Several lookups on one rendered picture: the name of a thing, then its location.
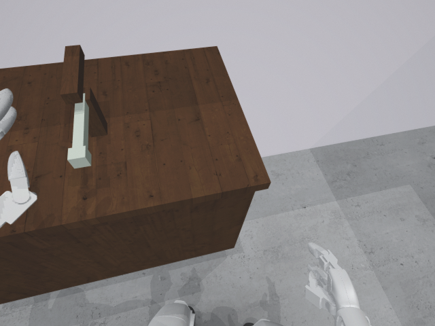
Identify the tap lever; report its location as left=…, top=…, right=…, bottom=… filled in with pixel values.
left=67, top=93, right=92, bottom=168

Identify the left robot hand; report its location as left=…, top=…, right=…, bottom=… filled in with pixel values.
left=0, top=88, right=37, bottom=228

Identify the right robot hand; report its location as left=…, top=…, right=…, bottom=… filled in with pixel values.
left=305, top=242, right=360, bottom=319

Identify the robot right forearm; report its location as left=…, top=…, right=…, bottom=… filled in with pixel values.
left=334, top=307, right=372, bottom=326

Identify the left robot thigh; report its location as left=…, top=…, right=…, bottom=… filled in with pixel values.
left=148, top=303, right=195, bottom=326

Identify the counter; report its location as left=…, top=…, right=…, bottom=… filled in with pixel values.
left=0, top=45, right=271, bottom=304

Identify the robot left shin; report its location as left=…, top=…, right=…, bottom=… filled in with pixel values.
left=174, top=300, right=188, bottom=307

